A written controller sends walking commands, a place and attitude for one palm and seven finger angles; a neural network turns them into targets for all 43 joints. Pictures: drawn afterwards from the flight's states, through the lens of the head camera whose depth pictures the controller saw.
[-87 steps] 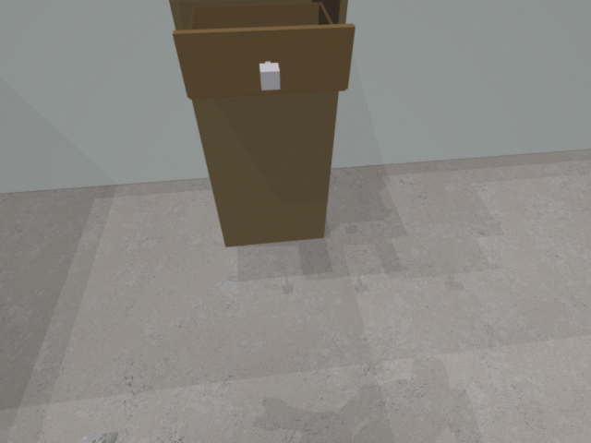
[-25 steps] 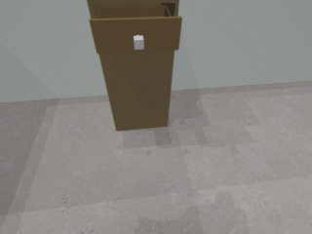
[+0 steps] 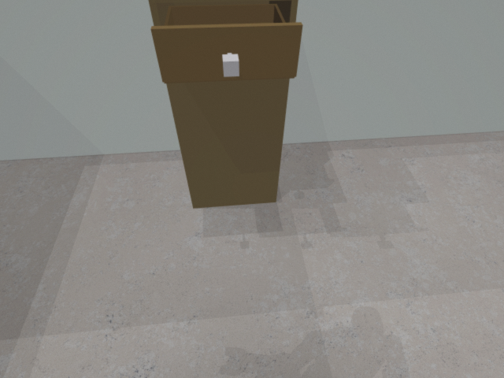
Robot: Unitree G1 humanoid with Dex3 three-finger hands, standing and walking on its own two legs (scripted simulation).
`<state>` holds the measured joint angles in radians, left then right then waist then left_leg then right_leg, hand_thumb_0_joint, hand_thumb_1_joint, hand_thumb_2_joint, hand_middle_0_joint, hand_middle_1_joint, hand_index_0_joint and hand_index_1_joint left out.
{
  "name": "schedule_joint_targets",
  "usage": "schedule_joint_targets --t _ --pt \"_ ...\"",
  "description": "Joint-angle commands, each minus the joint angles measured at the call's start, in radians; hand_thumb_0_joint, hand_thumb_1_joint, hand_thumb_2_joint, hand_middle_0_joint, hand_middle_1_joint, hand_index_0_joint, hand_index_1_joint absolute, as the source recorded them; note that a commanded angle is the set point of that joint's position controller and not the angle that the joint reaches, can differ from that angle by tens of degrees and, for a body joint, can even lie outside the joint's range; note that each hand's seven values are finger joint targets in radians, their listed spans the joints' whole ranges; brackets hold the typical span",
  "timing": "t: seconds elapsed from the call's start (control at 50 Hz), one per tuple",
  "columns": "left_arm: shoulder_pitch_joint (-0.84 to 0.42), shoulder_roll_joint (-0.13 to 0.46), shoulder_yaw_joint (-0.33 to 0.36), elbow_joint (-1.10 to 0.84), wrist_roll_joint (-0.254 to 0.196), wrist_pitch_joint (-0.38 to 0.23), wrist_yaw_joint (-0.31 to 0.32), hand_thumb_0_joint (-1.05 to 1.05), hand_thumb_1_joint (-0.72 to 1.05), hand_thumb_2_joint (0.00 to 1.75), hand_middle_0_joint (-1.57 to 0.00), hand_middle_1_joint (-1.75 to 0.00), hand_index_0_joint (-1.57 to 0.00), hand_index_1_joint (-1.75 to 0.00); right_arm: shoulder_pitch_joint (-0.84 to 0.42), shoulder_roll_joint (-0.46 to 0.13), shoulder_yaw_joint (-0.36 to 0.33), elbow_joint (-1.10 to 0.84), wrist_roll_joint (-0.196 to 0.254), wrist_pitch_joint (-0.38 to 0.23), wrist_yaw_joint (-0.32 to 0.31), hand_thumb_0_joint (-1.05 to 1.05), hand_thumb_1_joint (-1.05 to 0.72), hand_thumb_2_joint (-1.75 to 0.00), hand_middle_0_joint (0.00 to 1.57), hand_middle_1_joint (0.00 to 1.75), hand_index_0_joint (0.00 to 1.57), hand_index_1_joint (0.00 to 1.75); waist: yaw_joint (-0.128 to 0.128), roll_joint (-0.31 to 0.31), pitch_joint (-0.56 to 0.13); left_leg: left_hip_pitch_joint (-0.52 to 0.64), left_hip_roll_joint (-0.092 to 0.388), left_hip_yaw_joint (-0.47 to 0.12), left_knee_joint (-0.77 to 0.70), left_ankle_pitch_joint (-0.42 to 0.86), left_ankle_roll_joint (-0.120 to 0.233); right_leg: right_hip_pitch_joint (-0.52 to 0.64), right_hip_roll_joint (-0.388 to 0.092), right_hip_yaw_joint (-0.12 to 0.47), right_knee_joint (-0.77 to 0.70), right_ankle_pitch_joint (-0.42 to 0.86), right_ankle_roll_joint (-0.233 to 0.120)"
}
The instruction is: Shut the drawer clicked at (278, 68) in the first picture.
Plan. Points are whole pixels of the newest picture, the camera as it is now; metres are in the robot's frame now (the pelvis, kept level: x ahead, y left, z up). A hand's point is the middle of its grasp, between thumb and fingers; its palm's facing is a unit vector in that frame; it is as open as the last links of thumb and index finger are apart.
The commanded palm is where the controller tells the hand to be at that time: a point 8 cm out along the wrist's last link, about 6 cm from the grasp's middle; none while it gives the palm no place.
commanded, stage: turn to face it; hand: left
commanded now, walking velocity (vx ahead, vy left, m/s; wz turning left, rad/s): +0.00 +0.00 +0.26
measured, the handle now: (230, 61) +0.84 +0.11 +0.10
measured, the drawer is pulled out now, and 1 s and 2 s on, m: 0.18 0.18 0.18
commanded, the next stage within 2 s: take the last steps up to it in 0.26 s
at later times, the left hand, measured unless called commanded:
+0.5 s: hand out of the picture -0.02 +0.20 -0.18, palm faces +0.11 -0.97 -0.23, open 7.4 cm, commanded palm none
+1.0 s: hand out of the picture +0.11 +0.16 -0.18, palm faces +0.07 -0.99 -0.15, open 7.3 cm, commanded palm none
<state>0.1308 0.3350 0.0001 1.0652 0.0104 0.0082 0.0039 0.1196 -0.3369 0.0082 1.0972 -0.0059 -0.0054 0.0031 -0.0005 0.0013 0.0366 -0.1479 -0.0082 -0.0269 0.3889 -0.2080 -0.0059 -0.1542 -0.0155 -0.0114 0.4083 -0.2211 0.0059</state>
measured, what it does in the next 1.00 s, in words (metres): walks ahead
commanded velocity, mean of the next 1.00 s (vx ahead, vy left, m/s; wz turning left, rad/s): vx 0.20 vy -0.10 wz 0.02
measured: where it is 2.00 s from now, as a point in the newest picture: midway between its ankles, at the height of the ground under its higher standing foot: (294, 332)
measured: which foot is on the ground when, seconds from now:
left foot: down 0.00-1.00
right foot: down 0.00-0.74, up 0.76-1.00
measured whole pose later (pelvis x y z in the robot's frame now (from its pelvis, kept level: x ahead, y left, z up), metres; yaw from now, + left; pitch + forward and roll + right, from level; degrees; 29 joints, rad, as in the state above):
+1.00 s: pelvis +0.10 -0.02 +0.00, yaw +3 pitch +0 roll -1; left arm 0.27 0.18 0.07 1.06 0.03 0.03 -0.03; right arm 0.44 -0.10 -0.03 1.14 -0.03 -0.06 -0.03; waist -0.02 -0.02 0.03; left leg -0.06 0.10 0.16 0.38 -0.31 -0.04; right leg -0.55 -0.11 -0.07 0.92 -0.24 0.02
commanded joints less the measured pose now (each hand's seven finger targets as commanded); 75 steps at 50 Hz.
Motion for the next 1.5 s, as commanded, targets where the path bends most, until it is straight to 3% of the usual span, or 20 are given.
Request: schedule_joint_targets --t 0.0,0.2,0.34,0.4,0.54,0.66,0.68,0.72,0.74,0.86,1.04,1.08,1.1,1.12,1.14,1.2,1.26,1.44,1.46,1.48 --pt "0.013 0.131 0.030 -0.057 0.000 -0.008 0.020 0.00 0.90 0.90 -0.20 -0.30 -0.20 -0.30 -0.007 -0.113 -0.027 -0.065 -0.004 -0.002 -0.013 0.00 -0.90 -0.90 0.20 0.30 0.20 0.30 0.009 -0.002 -0.059 -0.048 0.110 -0.093 -0.010 0.193 0.026 0.008 -0.119 0.077 -0.016 0.144 -0.010" --pt "0.049 0.093 0.042 -0.102 0.002 0.009 0.031 0.00 0.90 0.90 -0.20 -0.30 -0.20 -0.30 0.068 -0.043 -0.040 -0.097 -0.007 0.022 -0.010 0.00 -0.90 -0.90 0.20 0.30 0.20 0.30 0.000 -0.043 -0.038 -0.125 0.069 -0.098 0.107 0.124 0.020 -0.069 -0.166 0.073 0.014 0.024 -0.038" --pt "0.112 0.007 0.049 -0.107 0.005 0.010 0.033 0.00 0.90 0.90 -0.20 -0.30 -0.20 -0.30 0.089 -0.055 -0.056 -0.126 -0.007 0.012 -0.018 0.00 -0.90 -0.90 0.20 0.30 0.20 0.30 0.018 0.115 -0.055 -0.214 0.161 -0.318 -0.047 0.075 0.106 -0.023 -0.043 -0.024 0.163 -0.078 0.011" --pt "0.175 -0.038 0.034 -0.057 0.016 0.000 0.021 0.00 0.90 0.90 -0.20 -0.30 -0.20 -0.30 0.110 -0.028 -0.057 -0.101 -0.014 0.007 -0.022 0.00 -0.90 -0.90 0.20 0.30 0.20 0.30 0.016 0.104 -0.056 -0.225 0.150 -0.333 -0.131 -0.381 0.111 -0.005 -0.023 -0.020 0.132 -0.224 0.010" --pt "0.351 0.017 0.061 0.016 0.011 -0.028 0.014 0.00 0.90 0.90 -0.20 -0.30 -0.20 -0.30 0.132 0.086 -0.047 -0.099 -0.020 -0.006 -0.021 0.00 -0.90 -0.90 0.20 0.30 0.20 0.30 0.041 -0.181 0.069 -0.382 0.016 0.034 0.367 -0.220 0.041 0.023 -0.279 0.356 -0.223 -0.490 -0.159" --pt "0.271 -0.028 0.057 0.023 0.022 -0.035 0.009 0.00 0.90 0.90 -0.20 -0.30 -0.20 -0.30 0.227 0.140 -0.052 -0.067 -0.016 -0.025 -0.009 0.00 -0.90 -0.90 0.20 0.30 0.20 0.30 -0.051 -0.090 0.121 -0.063 0.074 0.150 0.213 -0.151 0.021 -0.282 -0.195 0.126 -0.123 -0.328 -0.152" --pt "0.276 -0.049 0.054 0.025 0.016 -0.031 0.005 0.00 0.90 0.90 -0.20 -0.30 -0.20 -0.30 0.302 0.126 -0.054 -0.034 -0.015 -0.034 -0.016 0.00 -0.90 -0.90 0.20 0.30 0.20 0.30 -0.067 -0.032 0.090 0.061 0.074 0.137 0.111 -0.134 0.017 -0.324 -0.135 0.066 -0.017 -0.292 -0.120" --pt "0.235 -0.126 0.040 -0.028 0.011 -0.032 -0.011 0.00 0.90 0.90 -0.20 -0.30 -0.20 -0.30 0.500 -0.047 -0.095 0.019 -0.035 -0.050 -0.043 0.00 -0.90 -0.90 0.20 0.30 0.20 0.30 -0.128 0.285 0.054 0.206 0.463 -0.438 -0.210 -0.336 0.168 -0.552 0.023 -0.097 0.484 -0.302 -0.030" --pt "0.167 -0.086 0.050 -0.064 0.026 -0.025 -0.012 0.00 0.90 0.90 -0.20 -0.30 -0.20 -0.30 0.500 -0.073 -0.099 0.023 -0.032 -0.050 -0.048 0.00 -0.90 -0.90 0.20 0.30 0.20 0.30 -0.123 0.195 0.074 0.157 0.534 -0.502 -0.242 -0.353 0.225 -0.592 -0.025 -0.007 0.638 -0.328 -0.040" --pt "0.203 -0.149 0.063 -0.027 0.025 -0.004 -0.043 0.00 0.90 0.90 -0.20 -0.30 -0.20 -0.30 0.341 0.053 -0.065 -0.001 -0.021 -0.079 -0.056 0.00 -0.90 -0.90 0.20 0.30 0.20 0.30 -0.013 0.116 0.103 0.014 0.356 -0.056 -0.211 0.004 0.149 -0.507 -0.105 -0.006 0.672 -0.045 0.005" --pt "0.048 -0.125 0.078 -0.081 0.014 -0.018 -0.051 0.00 0.90 0.90 -0.20 -0.30 -0.20 -0.30 0.344 0.022 -0.099 0.019 -0.036 -0.056 -0.038 0.00 -0.90 -0.90 0.20 0.30 0.20 0.30 -0.028 0.158 0.102 -0.051 0.331 0.072 -0.137 0.026 0.096 -0.241 -0.057 -0.135 0.235 0.006 -0.001" --pt "0.212 -0.075 0.095 -0.029 0.016 -0.034 -0.045 0.00 0.90 0.90 -0.20 -0.30 -0.20 -0.30 0.315 0.017 -0.102 0.018 -0.030 -0.048 -0.033 0.00 -0.90 -0.90 0.20 0.30 0.20 0.30 0.060 0.086 0.009 -0.097 0.277 0.135 0.104 0.145 0.050 0.021 -0.008 -0.165 0.125 0.003 -0.025" --pt "0.364 0.004 0.115 0.019 0.019 -0.049 -0.035 0.00 0.90 0.90 -0.20 -0.30 -0.20 -0.30 0.327 0.048 -0.094 0.013 -0.021 -0.048 -0.023 0.00 -0.90 -0.90 0.20 0.30 0.20 0.30 0.127 -0.071 -0.098 -0.239 0.213 0.205 0.382 0.079 0.019 0.261 -0.108 -0.045 0.069 -0.091 -0.065" --pt "0.466 0.140 0.143 0.046 0.018 -0.058 -0.016 0.00 0.90 0.90 -0.20 -0.30 -0.20 -0.30 0.336 0.149 -0.066 -0.030 -0.003 -0.050 -0.017 0.00 -0.90 -0.90 0.20 0.30 0.20 0.30 0.144 -0.395 -0.212 -0.477 0.072 0.198 0.755 -0.402 -0.005 0.417 -0.398 0.390 -0.080 -0.131 -0.156" --pt "0.455 0.139 0.131 0.036 0.001 -0.053 -0.001 0.00 0.90 0.90 -0.20 -0.30 -0.20 -0.30 0.255 0.112 -0.064 -0.073 0.002 -0.040 -0.019 0.00 -0.90 -0.90 0.20 0.30 0.20 0.30 0.146 -0.295 -0.215 -0.484 0.109 0.070 0.893 -0.409 0.024 0.300 -0.439 0.474 -0.166 -0.173 -0.194" --pt "0.200 -0.007 0.087 -0.020 0.014 -0.056 0.012 0.00 0.90 0.90 -0.20 -0.30 -0.20 -0.30 0.172 0.113 -0.078 -0.077 -0.020 -0.038 -0.010 0.00 -0.90 -0.90 0.20 0.30 0.20 0.30 0.046 -0.128 -0.017 -0.481 0.187 0.048 0.915 -0.214 0.026 0.006 -0.336 0.222 -0.167 -0.171 -0.183" --pt "0.158 -0.056 0.067 -0.024 0.025 -0.070 0.019 0.00 0.90 0.90 -0.20 -0.30 -0.20 -0.30 0.231 0.148 -0.073 -0.063 -0.025 -0.015 -0.004 0.00 -0.90 -0.90 0.20 0.30 0.20 0.30 -0.023 -0.117 -0.005 -0.359 0.176 0.091 0.725 -0.184 0.005 -0.113 -0.282 0.052 -0.174 0.017 -0.161" --pt "0.197 -0.043 0.063 0.008 0.011 -0.060 0.001 0.00 0.90 0.90 -0.20 -0.30 -0.20 -0.30 0.232 0.113 -0.069 -0.077 -0.024 -0.040 0.001 0.00 -0.90 -0.90 0.20 0.30 0.20 0.30 -0.076 -0.030 0.008 0.028 0.082 0.195 0.148 -0.027 0.018 -0.173 -0.172 -0.022 -0.004 0.012 -0.133" --pt "0.205 -0.082 0.058 -0.008 0.008 -0.057 -0.007 0.00 0.90 0.90 -0.20 -0.30 -0.20 -0.30 0.328 0.036 -0.085 -0.051 -0.031 -0.047 -0.010 0.00 -0.90 -0.90 0.20 0.30 0.20 0.30 -0.117 0.137 -0.020 0.167 0.192 0.022 0.037 -0.108 0.062 -0.278 -0.099 -0.076 0.223 0.000 -0.089" --pt "0.204 -0.120 0.052 -0.041 0.004 -0.053 -0.018 0.00 0.90 0.90 -0.20 -0.30 -0.20 -0.30 0.418 -0.075 -0.111 -0.037 -0.039 -0.050 -0.021 0.00 -0.90 -0.90 0.20 0.30 0.20 0.30 -0.134 0.369 -0.037 0.250 0.453 -0.359 -0.143 -0.129 0.172 -0.468 0.014 -0.163 0.537 -0.274 -0.030"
